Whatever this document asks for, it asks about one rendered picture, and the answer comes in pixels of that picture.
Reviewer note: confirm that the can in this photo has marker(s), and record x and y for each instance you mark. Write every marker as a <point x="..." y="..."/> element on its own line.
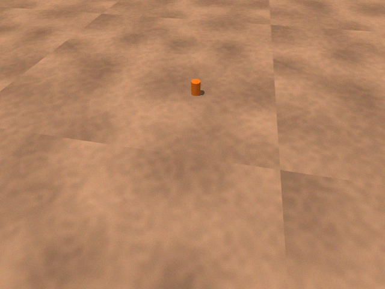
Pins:
<point x="195" y="87"/>

